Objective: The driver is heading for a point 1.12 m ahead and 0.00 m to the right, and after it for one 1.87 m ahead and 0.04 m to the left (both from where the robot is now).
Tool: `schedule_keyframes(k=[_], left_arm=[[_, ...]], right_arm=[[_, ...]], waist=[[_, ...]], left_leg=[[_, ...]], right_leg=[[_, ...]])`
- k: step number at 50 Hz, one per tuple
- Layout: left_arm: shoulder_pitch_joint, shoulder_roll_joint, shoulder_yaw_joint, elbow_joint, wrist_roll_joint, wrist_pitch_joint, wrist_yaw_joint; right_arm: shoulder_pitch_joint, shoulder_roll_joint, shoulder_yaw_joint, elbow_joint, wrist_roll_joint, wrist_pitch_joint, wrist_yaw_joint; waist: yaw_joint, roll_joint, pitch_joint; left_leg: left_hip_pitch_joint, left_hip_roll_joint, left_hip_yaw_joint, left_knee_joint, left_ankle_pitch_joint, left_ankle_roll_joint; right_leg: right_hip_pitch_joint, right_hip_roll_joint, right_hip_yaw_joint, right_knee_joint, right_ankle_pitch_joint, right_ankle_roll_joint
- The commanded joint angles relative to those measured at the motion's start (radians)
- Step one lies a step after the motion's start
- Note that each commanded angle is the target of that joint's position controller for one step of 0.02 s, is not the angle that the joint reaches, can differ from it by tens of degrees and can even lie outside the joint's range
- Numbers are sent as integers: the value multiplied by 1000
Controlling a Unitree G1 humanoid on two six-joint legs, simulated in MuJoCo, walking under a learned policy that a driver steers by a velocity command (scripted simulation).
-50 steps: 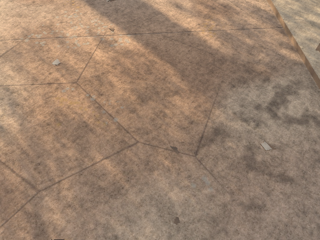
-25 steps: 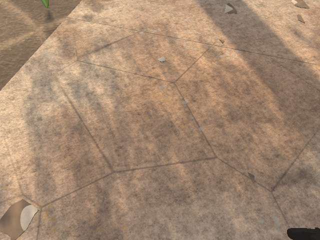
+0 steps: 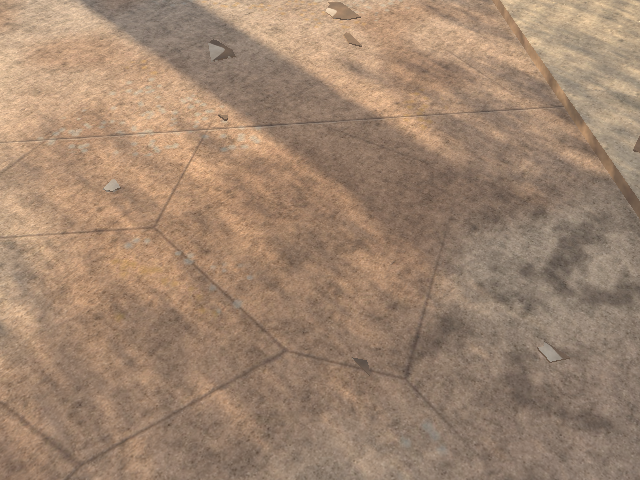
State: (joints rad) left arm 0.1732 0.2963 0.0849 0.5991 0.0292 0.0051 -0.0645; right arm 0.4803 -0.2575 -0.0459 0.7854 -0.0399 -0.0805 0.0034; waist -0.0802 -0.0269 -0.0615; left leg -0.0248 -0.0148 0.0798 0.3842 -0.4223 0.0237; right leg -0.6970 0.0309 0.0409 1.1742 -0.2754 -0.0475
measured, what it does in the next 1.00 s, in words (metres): walks ahead: right foot, then left foot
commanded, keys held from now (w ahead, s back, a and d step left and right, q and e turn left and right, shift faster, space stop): w+e+shift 0.20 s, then w+shift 0.08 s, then w+q+shift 0.72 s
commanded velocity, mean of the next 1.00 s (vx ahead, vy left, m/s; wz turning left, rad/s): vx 0.94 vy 0.00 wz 0.10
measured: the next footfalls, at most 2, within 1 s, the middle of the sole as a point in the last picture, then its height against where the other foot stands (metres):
right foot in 0.26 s outside the picture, level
left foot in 0.72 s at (357, 381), level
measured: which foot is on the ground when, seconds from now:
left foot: down 0.00-0.26, up 0.28-0.70, down 0.72-1.00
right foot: up 0.00-0.24, down 0.26-0.68, up 0.70-1.00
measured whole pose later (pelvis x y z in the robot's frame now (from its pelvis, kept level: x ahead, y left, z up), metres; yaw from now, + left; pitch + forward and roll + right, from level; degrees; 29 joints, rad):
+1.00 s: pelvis +0.83 -0.17 +0.01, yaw +8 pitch +2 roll +0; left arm -0.01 0.24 -0.06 0.56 0.04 -0.07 -0.02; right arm 0.49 -0.29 -0.07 0.89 0.00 -0.07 0.02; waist -0.11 -0.01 0.01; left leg 0.00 -0.19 -0.18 0.32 -0.32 0.15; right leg -0.73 -0.14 0.11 0.75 -0.02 0.05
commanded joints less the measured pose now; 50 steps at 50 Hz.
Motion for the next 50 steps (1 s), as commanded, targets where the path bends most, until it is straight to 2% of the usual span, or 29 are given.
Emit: schedule_keyframes(k=[1,6,8,9,11,12,13,14,15,16,17,18,20,23,26,29,32,33,34,35,36,37,38,39,40,42,44,47,50], left_arm=[[-194,48,3,-100,3,4,-29],[-337,17,-35,-134,5,10,-51],[-326,4,-47,-130,3,15,-52],[-287,18,-43,-121,3,18,-45],[-14,87,-12,-52,0,18,-23],[210,148,21,20,3,9,-3],[309,185,47,80,3,-3,22],[186,250,51,61,11,-1,38],[215,257,58,31,6,5,47],[208,202,48,62,4,-3,58],[189,152,31,88,8,-19,66],[150,114,15,94,16,-43,68],[133,76,-7,127,3,-84,69],[183,62,-16,175,-6,-125,46],[210,37,-34,193,-16,-144,37],[251,55,-45,218,-24,-156,56],[227,132,-30,216,-16,-141,104],[207,158,-21,210,-5,-122,120],[152,183,-13,193,9,-101,130],[53,215,0,165,17,-84,132],[-20,150,-11,157,19,-83,108],[3,-37,-64,75,28,-111,91],[80,-28,-84,-3,-4,-132,78],[40,43,-86,-1,17,-154,70],[19,69,-79,12,24,-153,64],[24,64,-91,5,56,-110,61],[-40,56,-101,-26,55,-74,56],[-202,34,-117,-88,18,-75,42],[-259,30,-117,-107,-4,-81,44]], right_arm=[[11,-72,-14,-25,6,-25,-10],[78,-70,-8,45,1,-31,-22],[79,-112,-11,59,5,-30,-36],[100,-147,-19,70,12,-26,-49],[61,-219,-39,60,14,-4,-68],[10,-239,-45,35,10,0,-61],[-44,-197,-41,16,13,0,-46],[-34,-39,-1,-73,18,-13,-25],[-80,-111,-10,-131,38,-29,-18],[-148,-138,-11,-130,45,-36,-19],[-130,-126,-5,-111,47,-35,-18],[-119,-107,2,-85,32,-20,-12],[-55,-59,12,-40,19,32,10],[-204,-48,13,-68,32,58,29],[-320,-33,20,-97,42,41,45],[-380,-20,31,-100,43,28,63],[-296,-80,17,-58,35,39,63],[-199,-120,3,-29,32,46,58],[-21,-170,-20,22,28,53,52],[209,-222,-50,82,28,57,39],[259,-241,-69,116,47,61,21],[152,-262,-68,108,28,65,16],[77,-268,-68,67,17,63,10],[22,-207,-65,33,17,63,4],[-40,-167,-55,37,18,62,5],[-79,-165,-46,26,26,31,-2],[-106,-178,-43,19,31,2,3],[-76,-194,-57,22,42,-11,5],[-25,-222,-75,27,51,-7,15]], waist=[[-10,94,218],[-27,111,274],[7,137,229],[40,173,181],[200,235,42],[296,232,-47],[333,123,-77],[159,-113,-120],[210,-38,-279],[203,55,-131],[145,115,19],[99,172,70],[25,130,155],[48,49,252],[80,2,247],[97,-5,187],[26,-95,75],[-36,-113,23],[-135,-115,-47],[-264,-93,-96],[-270,84,-40],[-84,287,1],[-16,232,-170],[-10,35,-71],[50,-81,67],[121,-92,158],[135,-69,208],[61,17,207],[-11,75,136]], left_leg=[[77,255,-153,-272,151,41],[78,203,84,-304,520,-15],[62,201,177,-207,1149,-46],[98,224,184,-119,1443,-52],[78,295,161,216,1705,-42],[-50,301,130,473,1604,-14],[-292,186,133,848,876,13],[-678,52,67,1167,-53,3],[-753,34,-125,1286,62,7],[-807,77,-132,1254,148,16],[-772,116,-122,1186,171,21],[-699,146,-139,1123,168,20],[-620,167,-174,1045,155,10],[-687,150,-160,840,260,28],[-669,97,-44,590,463,56],[-561,28,77,390,620,93],[-417,-64,128,303,593,122],[-314,-105,136,302,518,133],[-142,-126,108,302,439,161],[60,-75,3,236,378,230],[173,-21,-78,163,344,276],[323,80,-345,340,557,349],[426,232,-752,83,189,495],[275,255,-859,-134,-92,446],[68,216,-777,-189,-129,377],[-186,139,-673,-213,-28,349],[-409,51,-536,-264,59,326],[-444,-19,-433,-258,318,276],[-278,-3,-445,-202,543,222]], right_leg=[[-329,-61,-6,104,86,-14],[-200,-44,-197,-179,142,-50],[33,25,-303,-325,112,-106],[120,66,-329,-347,86,-125],[401,109,-272,-370,-15,-182],[666,117,-187,-444,-55,-219],[921,26,-12,-593,-10,-260],[1111,-223,408,-613,-72,-299],[1126,-334,691,-820,-221,-388],[995,-337,634,-913,-264,-342],[795,-325,519,-950,-197,-309],[642,-289,424,-973,-141,-272],[448,-237,245,-1039,-85,-222],[394,-144,21,-1101,181,-99],[459,-74,-169,-1103,618,-18],[598,-97,-237,-1116,979,37],[802,-162,-270,-931,1434,76],[825,-182,-267,-780,1550,81],[786,-201,-255,-539,1589,80],[652,-190,-243,-164,1455,69],[416,-14,-242,298,468,45],[-45,76,-116,613,-270,61],[-213,49,70,630,-242,58],[-220,-8,98,480,-127,28],[-165,-55,74,367,-67,22],[-66,-110,67,218,-72,63],[63,-145,12,-5,-21,100],[188,-140,-29,-352,244,115],[262,-77,-50,-543,389,92]])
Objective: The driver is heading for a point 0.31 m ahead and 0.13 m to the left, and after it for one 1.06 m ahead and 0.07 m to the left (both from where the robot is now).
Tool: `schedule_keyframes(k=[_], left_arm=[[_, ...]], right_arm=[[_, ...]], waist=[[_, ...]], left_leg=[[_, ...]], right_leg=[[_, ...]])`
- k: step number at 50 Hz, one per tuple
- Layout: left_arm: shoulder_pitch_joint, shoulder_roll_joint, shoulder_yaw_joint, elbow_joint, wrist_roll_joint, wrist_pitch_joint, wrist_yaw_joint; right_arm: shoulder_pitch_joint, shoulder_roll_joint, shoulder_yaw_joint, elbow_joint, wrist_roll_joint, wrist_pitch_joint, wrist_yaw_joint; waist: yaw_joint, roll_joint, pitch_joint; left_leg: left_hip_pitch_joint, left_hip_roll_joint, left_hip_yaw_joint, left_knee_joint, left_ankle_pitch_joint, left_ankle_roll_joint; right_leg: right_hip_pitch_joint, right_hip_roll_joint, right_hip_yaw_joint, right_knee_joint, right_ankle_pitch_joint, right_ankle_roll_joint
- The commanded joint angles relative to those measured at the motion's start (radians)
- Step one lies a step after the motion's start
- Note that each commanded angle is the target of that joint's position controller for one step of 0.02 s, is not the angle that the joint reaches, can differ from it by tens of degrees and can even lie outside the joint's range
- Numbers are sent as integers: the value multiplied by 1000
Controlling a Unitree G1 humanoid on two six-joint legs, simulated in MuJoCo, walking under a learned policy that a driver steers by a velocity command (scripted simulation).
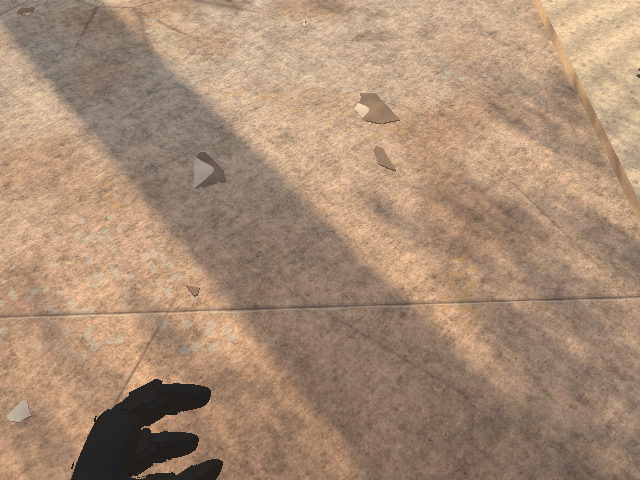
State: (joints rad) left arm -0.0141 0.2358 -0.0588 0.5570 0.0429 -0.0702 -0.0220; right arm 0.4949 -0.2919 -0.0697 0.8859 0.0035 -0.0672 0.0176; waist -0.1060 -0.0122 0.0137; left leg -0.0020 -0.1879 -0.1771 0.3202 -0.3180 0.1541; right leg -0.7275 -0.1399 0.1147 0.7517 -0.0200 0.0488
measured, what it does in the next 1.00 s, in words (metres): walks ahead: right foot, then left foot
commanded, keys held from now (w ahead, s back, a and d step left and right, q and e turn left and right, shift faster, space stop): w+q+shift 0.14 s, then q+shift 0.22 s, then shift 0.16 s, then e+shift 0.48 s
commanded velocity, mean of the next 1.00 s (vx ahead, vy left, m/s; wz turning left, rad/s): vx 0.37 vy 0.00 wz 0.28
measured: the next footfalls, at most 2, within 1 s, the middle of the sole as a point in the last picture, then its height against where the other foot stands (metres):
right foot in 0.12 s outside the picture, level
left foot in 0.50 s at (254, 446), level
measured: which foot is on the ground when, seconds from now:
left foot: down 0.00-0.10, up 0.12-0.48, down 0.50-0.92, up 0.94-1.00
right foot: up 0.00-0.10, down 0.12-0.50, up 0.52-0.90, down 0.92-1.00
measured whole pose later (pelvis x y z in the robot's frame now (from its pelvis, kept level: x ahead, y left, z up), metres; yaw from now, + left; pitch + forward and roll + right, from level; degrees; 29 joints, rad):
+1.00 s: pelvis +0.54 -0.07 -0.01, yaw +13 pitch +2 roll +3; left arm 0.25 0.30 0.06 0.70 0.02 0.02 0.00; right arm 0.06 -0.30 -0.08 0.71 -0.01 0.03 -0.05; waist 0.03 0.02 0.04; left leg -0.48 0.02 0.03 0.93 -0.49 -0.03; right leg -0.38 -0.01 0.00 0.68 -0.34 -0.05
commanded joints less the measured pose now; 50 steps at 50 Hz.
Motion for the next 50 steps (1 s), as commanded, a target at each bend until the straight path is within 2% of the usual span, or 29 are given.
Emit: schedule_keyframes(k=[1,4,5,6,7,8,10,11,13,14,15,16,19,24,25,26,27,28,29,30,32,35,42,45,46,47,48,49,50], left_arm=[[-77,103,31,-68,-19,-9,4],[131,200,76,-9,-21,-22,29],[340,243,100,39,-21,-27,44],[576,315,132,78,4,-31,67],[520,392,147,73,48,-25,62],[411,338,154,63,28,-15,56],[308,156,113,69,21,-11,45],[336,128,103,100,20,-11,44],[401,94,93,161,-10,-28,35],[242,109,115,121,-69,-39,45],[171,119,118,108,-76,-42,55],[110,141,124,97,-73,-40,63],[113,226,152,113,-64,-37,83],[159,276,166,121,-107,-31,66],[239,190,140,125,-71,-22,57],[393,135,110,119,-23,-16,43],[428,250,117,135,-46,-15,26],[373,277,121,141,-84,-2,19],[301,255,119,140,-83,16,29],[266,225,114,146,-76,40,45],[314,196,113,170,-73,71,52],[314,152,106,166,-58,63,56],[207,156,126,97,-64,110,38],[273,147,140,110,-57,107,17],[312,165,153,127,-49,104,15],[330,255,179,116,-42,99,25],[319,370,199,75,-27,85,30],[350,341,196,68,1,64,22],[311,318,193,64,-5,48,20]], right_arm=[[-36,-194,-56,-75,4,-18,-1],[-74,-249,-70,-90,-12,-17,-9],[-140,-265,-73,-105,-16,-23,-5],[-176,-159,-44,-138,-19,-36,-6],[-67,0,0,-197,32,-35,-5],[-90,-81,5,-196,10,-17,-15],[-232,-134,-10,-181,-23,12,-11],[-279,-123,-14,-185,-35,27,0],[-275,-73,-5,-220,-40,60,14],[-267,-68,-9,-269,75,54,3],[-310,-65,2,-285,82,55,4],[-348,-67,7,-312,60,53,7],[-325,-50,13,-301,12,42,40],[-120,-190,-56,-265,-7,47,44],[-136,-222,-58,-261,-1,46,23],[-227,-294,-47,-338,-46,39,2],[-250,-229,-23,-376,-48,36,9],[-280,-187,-14,-363,-40,42,12],[-330,-131,1,-350,-11,40,12],[-371,-75,25,-336,0,35,8],[-412,-79,27,-293,-32,27,5],[-414,-140,-6,-266,-44,30,-24],[-429,-115,-19,-244,-20,74,-64],[-453,-113,-30,-232,8,79,-69],[-429,-85,-28,-219,18,82,-69],[-371,-53,-27,-209,4,89,-67],[-444,-46,-21,-278,-29,86,-68],[-525,-71,-26,-295,-33,79,-70],[-523,-84,-32,-290,-11,77,-70]], waist=[[9,72,47],[117,69,-116],[248,60,-216],[335,-40,-356],[203,-371,-446],[170,-335,-360],[170,-48,-110],[165,-8,-58],[128,-122,-49],[92,-200,-2],[79,-170,15],[68,-135,53],[65,-82,-11],[-70,-21,-147],[-25,174,-146],[90,384,-309],[42,206,-552],[47,96,-487],[64,-2,-342],[85,-18,-245],[145,41,-145],[134,85,-168],[105,137,-112],[149,125,-116],[154,65,-97],[129,-157,-35],[122,-373,1],[185,-257,-84],[151,-186,-78]], left_leg=[[-239,180,-198,-103,487,77],[-112,184,-208,208,791,9],[-200,155,-187,449,760,-13],[-356,110,-119,789,453,-14],[-656,16,-8,1062,-220,-42],[-782,99,43,1142,-129,-33],[-770,192,97,1060,3,-65],[-749,211,107,1028,-21,-77],[-761,230,120,984,-71,-97],[-776,279,93,930,-28,-113],[-759,285,119,840,10,-125],[-711,280,154,704,72,-143],[-422,213,238,393,362,-149],[-33,113,223,200,448,-4],[113,214,95,165,780,49],[313,520,-323,281,1406,268],[382,631,-446,233,1356,380],[274,592,-394,163,937,329],[111,521,-295,125,703,245],[-50,480,-221,102,617,191],[-344,419,-53,42,624,143],[-318,405,76,48,772,135],[-266,481,127,0,307,91],[-241,474,192,107,289,14],[-272,425,244,217,190,-45],[-432,317,337,467,-18,-143],[-735,132,280,712,-342,-223],[-768,131,118,860,-354,-206],[-777,149,74,885,-258,-185]], right_leg=[[306,106,-116,-171,124,-11],[569,171,-99,-235,-61,-38],[796,132,-86,-210,-127,-51],[1038,-65,106,-197,-479,-77],[1194,-348,667,-425,-753,-148],[1098,-344,795,-500,-767,-194],[845,-238,346,-422,-179,-182],[782,-179,172,-404,140,-157],[754,-171,36,-371,476,-141],[717,-124,-29,-412,422,-135],[648,-123,-76,-459,376,-138],[564,-117,-133,-501,374,-143],[495,-48,-281,-462,425,-119],[530,-41,-281,9,566,-87],[363,63,-277,320,-184,-44],[140,190,-190,738,-746,17],[114,155,14,841,-709,23],[68,112,14,785,-617,12],[60,55,-8,661,-551,15],[114,27,-6,566,-529,22],[325,35,-34,418,-495,32],[349,59,-97,264,-396,46],[315,32,-136,135,-323,8],[422,74,-194,-90,-247,-48],[476,103,-176,-201,-177,-84],[532,-29,76,-349,87,-157],[609,-222,465,-407,335,-347],[619,-234,490,-446,261,-401],[627,-172,413,-430,200,-348]])
Keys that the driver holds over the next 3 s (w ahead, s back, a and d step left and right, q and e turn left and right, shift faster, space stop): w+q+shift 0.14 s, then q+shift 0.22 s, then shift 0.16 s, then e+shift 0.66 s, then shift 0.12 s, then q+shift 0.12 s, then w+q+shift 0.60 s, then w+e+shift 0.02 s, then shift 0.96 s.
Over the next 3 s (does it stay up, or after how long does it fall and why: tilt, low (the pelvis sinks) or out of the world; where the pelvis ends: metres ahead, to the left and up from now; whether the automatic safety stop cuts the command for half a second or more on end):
stays up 1.14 0.36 -0.01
